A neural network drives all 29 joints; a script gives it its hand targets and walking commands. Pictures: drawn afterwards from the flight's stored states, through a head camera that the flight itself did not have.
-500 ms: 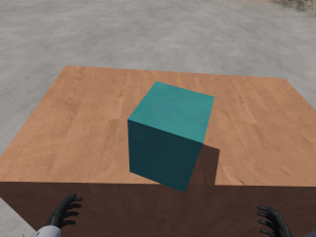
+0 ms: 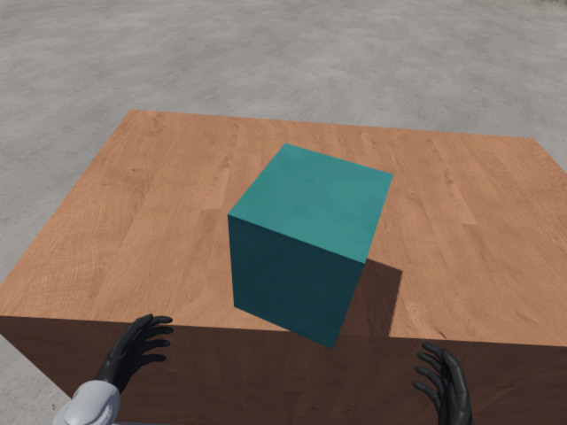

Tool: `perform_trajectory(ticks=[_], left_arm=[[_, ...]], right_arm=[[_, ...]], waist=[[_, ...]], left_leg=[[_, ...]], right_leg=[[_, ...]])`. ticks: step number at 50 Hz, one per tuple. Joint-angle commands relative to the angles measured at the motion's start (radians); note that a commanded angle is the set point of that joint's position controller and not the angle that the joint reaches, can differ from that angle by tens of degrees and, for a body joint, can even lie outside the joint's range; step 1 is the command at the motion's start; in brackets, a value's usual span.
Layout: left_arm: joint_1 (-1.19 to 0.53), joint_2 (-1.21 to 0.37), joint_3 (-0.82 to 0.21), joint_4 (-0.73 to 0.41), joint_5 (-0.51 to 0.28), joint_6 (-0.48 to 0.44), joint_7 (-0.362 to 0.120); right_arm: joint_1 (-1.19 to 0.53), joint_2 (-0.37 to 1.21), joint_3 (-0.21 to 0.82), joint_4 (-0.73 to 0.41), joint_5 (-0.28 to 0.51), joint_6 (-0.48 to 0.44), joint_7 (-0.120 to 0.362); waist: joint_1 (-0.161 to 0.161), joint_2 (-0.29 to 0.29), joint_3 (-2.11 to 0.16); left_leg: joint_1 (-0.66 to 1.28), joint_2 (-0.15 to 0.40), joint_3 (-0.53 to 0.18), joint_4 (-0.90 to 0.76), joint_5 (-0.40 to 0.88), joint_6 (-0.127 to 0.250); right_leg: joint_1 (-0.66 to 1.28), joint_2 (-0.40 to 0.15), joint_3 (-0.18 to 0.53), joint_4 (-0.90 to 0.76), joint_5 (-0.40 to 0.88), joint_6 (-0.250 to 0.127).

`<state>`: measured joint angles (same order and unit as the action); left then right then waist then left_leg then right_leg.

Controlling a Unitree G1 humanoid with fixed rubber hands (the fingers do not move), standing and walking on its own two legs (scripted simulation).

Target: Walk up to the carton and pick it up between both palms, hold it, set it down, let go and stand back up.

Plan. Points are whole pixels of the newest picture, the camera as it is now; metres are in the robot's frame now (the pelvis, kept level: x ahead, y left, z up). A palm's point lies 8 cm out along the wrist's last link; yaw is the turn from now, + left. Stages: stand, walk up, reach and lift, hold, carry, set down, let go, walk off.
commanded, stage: reach and lift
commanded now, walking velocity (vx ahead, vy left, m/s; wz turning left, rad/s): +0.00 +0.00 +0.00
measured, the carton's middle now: (308, 244) +0.44 +0.00 +0.01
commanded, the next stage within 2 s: none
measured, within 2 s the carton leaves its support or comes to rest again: neither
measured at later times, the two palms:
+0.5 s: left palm (115, 344) +0.22 +0.26 +0.02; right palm (441, 389) +0.19 -0.17 +0.03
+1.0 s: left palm (135, 280) +0.30 +0.25 +0.06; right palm (438, 338) +0.25 -0.17 +0.06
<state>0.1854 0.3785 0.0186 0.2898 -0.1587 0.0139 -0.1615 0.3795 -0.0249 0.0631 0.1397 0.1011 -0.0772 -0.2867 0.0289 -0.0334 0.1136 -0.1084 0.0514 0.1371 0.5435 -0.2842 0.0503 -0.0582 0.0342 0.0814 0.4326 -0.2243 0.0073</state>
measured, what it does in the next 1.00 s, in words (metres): stands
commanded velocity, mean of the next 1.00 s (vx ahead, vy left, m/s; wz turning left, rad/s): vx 0.00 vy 0.00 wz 0.00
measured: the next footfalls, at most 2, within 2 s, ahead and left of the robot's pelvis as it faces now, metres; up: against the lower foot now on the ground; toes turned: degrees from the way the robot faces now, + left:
none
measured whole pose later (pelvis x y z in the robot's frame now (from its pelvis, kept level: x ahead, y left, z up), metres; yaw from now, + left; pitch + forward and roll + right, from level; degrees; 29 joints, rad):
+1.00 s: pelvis +0.03 +0.01 +0.00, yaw +0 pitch -7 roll -3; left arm -0.02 0.43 0.02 0.06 -0.28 0.28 -0.14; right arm 0.23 0.00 0.02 -0.11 0.16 0.21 -0.34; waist 0.02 -0.03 0.10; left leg -0.11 0.05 0.14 0.54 -0.32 0.05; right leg -0.04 0.03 0.08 0.39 -0.24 0.01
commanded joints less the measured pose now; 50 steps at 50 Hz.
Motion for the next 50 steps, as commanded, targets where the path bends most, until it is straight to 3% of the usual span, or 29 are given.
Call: perform_trajectory(ticks=[1, 3, 4, 5, 9, 14, 24, 28, 30, 34, 36, 37, 39, 46, 50], left_arm=[[-0.017, 0.252, 0.021, -0.336, -0.064, -0.057, -0.019], [-0.001, 0.256, 0.028, -0.364, -0.064, -0.074, -0.019], [0.015, 0.245, 0.010, -0.388, -0.067, -0.076, -0.017], [0.018, 0.254, 0.017, -0.395, -0.067, -0.084, -0.021], [-0.012, 0.237, -0.006, -0.412, -0.088, -0.079, -0.012], [-0.070, 0.246, -0.033, -0.452, -0.118, -0.045, -0.002], [-0.172, 0.279, -0.010, -0.506, -0.147, 0.014, 0.018], [-0.194, 0.270, -0.023, -0.520, -0.173, 0.036, 0.029], [-0.233, 0.290, -0.010, -0.513, -0.160, 0.055, 0.029], [-0.278, 0.270, -0.025, -0.520, -0.176, 0.102, 0.029], [-0.304, 0.278, -0.002, -0.481, -0.165, 0.122, 0.028], [-0.344, 0.276, -0.011, -0.507, -0.170, 0.136, 0.030], [-0.357, 0.260, -0.012, -0.505, -0.175, 0.152, 0.033], [-0.422, 0.264, 0.027, -0.495, -0.152, 0.240, 0.026], [-0.518, 0.270, 0.054, -0.502, -0.149, 0.285, 0.024]], right_arm=[[0.077, 0.062, 0.015, -0.333, 0.013, -0.047, -0.037], [0.103, 0.096, 0.027, -0.327, 0.010, -0.063, -0.045], [0.109, 0.082, 0.017, -0.325, 0.018, -0.073, -0.051], [0.117, 0.093, 0.030, -0.348, 0.015, -0.081, -0.055], [0.058, 0.063, 0.013, -0.311, 0.017, -0.078, -0.050], [-0.029, 0.039, -0.017, -0.366, 0.025, -0.044, -0.047], [-0.103, 0.005, -0.043, -0.455, 0.034, 0.048, -0.042], [-0.134, -0.012, -0.065, -0.505, 0.032, 0.090, -0.037], [-0.170, -0.016, -0.057, -0.497, 0.042, 0.119, -0.038], [-0.207, -0.040, -0.064, -0.533, 0.054, 0.161, -0.035], [-0.235, -0.041, -0.061, -0.525, 0.051, 0.183, -0.038], [-0.262, -0.049, -0.072, -0.527, 0.053, 0.194, -0.042], [-0.271, -0.047, -0.086, -0.537, 0.045, 0.203, -0.045], [-0.312, -0.072, -0.080, -0.521, 0.066, 0.264, -0.060], [-0.418, -0.092, -0.091, -0.521, 0.076, 0.293, -0.066]], waist=[[0.030, 0.137, -0.040], [0.032, 0.142, -0.066], [0.013, 0.162, -0.073], [0.023, 0.159, -0.064], [0.010, 0.190, -0.045], [0.007, 0.201, -0.054], [0.005, 0.188, -0.093], [-0.018, 0.184, -0.121], [-0.009, 0.195, -0.110], [-0.027, 0.183, -0.134], [-0.022, 0.180, -0.144], [-0.041, 0.183, -0.138], [-0.047, 0.159, -0.171], [-0.064, 0.153, -0.191], [-0.069, 0.149, -0.210]], left_leg=[[0.077, 0.026, -0.107, -0.162, 0.025, -0.071], [0.091, 0.025, -0.114, -0.144, 0.088, -0.076], [0.116, 0.036, -0.126, -0.139, 0.115, -0.090], [0.105, 0.030, -0.127, -0.131, 0.123, -0.088], [0.071, 0.055, -0.151, -0.152, 0.078, -0.102], [0.044, 0.062, -0.168, -0.180, 0.021, -0.108], [0.031, 0.044, -0.133, -0.187, 0.052, -0.092], [0.048, 0.054, -0.138, -0.192, 0.059, -0.093], [0.035, 0.047, -0.139, -0.190, 0.057, -0.087], [0.042, 0.048, -0.143, -0.194, 0.096, -0.089], [0.043, 0.035, -0.127, -0.187, 0.100, -0.080], [0.050, 0.046, -0.140, -0.197, 0.081, -0.085], [0.057, 0.041, -0.135, -0.190, 0.121, -0.082], [0.115, 0.018, -0.123, -0.167, 0.253, -0.084], [0.118, 0.012, -0.126, -0.165, 0.277, -0.081]], right_leg=[[-0.078, -0.051, -0.050, -0.115, 0.009, -0.063], [-0.086, -0.054, -0.054, -0.117, 0.054, -0.065], [-0.077, -0.050, -0.061, -0.114, 0.080, -0.072], [-0.074, -0.056, -0.061, -0.112, 0.082, -0.067], [-0.097, -0.045, -0.062, -0.117, 0.023, -0.087], [-0.084, -0.042, -0.057, -0.118, -0.003, -0.090], [-0.085, -0.053, -0.053, -0.113, 0.046, -0.080], [-0.083, -0.050, -0.053, -0.109, 0.065, -0.079], [-0.088, -0.050, -0.045, -0.108, 0.067, -0.071], [-0.076, -0.044, -0.049, -0.105, 0.102, -0.069], [-0.076, -0.054, -0.045, -0.112, 0.115, -0.066], [-0.082, -0.049, -0.050, -0.110, 0.104, -0.065], [-0.085, -0.045, -0.050, -0.111, 0.137, -0.063], [-0.061, -0.044, -0.053, -0.111, 0.270, -0.042], [-0.050, -0.042, -0.055, -0.109, 0.291, -0.033]])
